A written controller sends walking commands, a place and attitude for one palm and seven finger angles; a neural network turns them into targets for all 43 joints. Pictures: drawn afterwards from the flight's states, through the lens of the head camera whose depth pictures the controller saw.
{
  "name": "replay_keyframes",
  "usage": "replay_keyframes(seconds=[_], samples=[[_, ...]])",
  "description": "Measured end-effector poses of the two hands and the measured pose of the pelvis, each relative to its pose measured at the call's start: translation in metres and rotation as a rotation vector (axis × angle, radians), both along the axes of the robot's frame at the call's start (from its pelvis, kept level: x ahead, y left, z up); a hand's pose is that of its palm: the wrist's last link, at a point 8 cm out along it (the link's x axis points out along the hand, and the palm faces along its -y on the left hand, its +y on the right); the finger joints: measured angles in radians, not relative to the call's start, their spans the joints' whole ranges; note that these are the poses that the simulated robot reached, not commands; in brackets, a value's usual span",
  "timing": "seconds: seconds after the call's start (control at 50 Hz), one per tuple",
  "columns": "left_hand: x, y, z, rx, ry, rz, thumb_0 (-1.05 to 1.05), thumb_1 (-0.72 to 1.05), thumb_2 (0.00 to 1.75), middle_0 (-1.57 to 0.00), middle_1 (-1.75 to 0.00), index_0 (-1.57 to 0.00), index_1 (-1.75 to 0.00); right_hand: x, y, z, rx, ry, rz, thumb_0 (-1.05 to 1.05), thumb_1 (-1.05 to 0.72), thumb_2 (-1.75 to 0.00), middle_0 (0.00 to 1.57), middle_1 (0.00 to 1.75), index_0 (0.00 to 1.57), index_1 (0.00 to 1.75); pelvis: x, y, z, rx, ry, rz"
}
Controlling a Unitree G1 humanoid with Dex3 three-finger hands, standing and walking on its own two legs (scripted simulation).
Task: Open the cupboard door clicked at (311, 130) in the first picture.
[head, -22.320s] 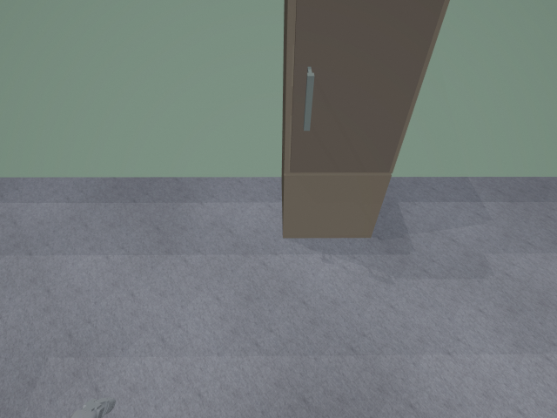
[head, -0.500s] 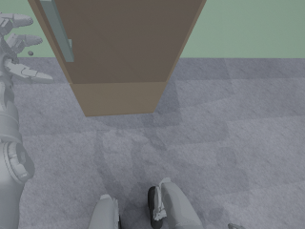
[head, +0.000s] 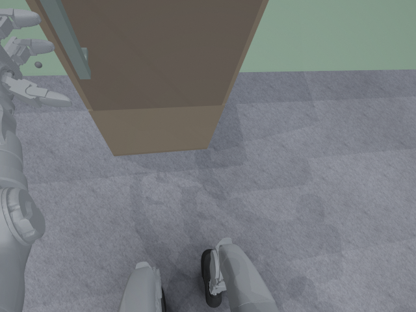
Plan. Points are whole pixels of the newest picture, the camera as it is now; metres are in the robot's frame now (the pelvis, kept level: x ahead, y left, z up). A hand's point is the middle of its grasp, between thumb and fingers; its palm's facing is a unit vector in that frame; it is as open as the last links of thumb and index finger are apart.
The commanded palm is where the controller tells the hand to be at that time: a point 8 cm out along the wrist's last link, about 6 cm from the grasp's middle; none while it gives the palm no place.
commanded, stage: slide the fingers in behind the handle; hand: left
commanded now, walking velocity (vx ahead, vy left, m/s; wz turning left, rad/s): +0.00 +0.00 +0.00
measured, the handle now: (69, 29) +0.59 +0.17 +0.07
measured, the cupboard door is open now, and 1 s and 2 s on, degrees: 0 0 0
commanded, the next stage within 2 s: close the thumb around the handle in 1.36 s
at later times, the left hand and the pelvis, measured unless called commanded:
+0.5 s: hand (56, 63) +0.54 +0.20 +0.05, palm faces +0.00 -1.00 -0.01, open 14.0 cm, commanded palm +0.52 +0.23 +0.05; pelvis +0.00 +0.00 +0.00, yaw +0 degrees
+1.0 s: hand (88, 62) +0.54 +0.15 +0.05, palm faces -0.02 -1.00 +0.00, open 14.0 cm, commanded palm +0.52 +0.19 +0.05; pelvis +0.01 +0.00 +0.01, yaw +0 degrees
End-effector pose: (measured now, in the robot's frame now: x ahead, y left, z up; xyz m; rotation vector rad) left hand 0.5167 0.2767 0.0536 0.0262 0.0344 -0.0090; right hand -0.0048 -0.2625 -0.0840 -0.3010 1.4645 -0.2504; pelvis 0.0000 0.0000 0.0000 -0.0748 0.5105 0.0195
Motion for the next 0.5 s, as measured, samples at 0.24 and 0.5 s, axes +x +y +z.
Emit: replay_keyframes(seconds=[0.24,0.5], samples=[[0.002,-0.011,0.000,-0.002,-0.009,0.025,-0.01,-0.50,0.30,-0.31,-1.20,-0.30,-1.20,0.006,0.003,-0.002,0.019,-0.024,0.001,0.01,-0.90,-0.90,0.20,0.30,0.20,0.30,0.000,-0.001,0.001,0.005,-0.004,-0.005],[0.007,-0.023,-0.006,-0.015,0.003,0.006,-0.01,-0.50,0.30,-0.30,-1.20,-0.30,-1.20,0.011,0.008,-0.005,0.027,-0.022,0.013,0.01,-0.90,-0.90,0.20,0.30,0.20,0.30,0.004,0.001,0.000,0.003,0.004,0.002]])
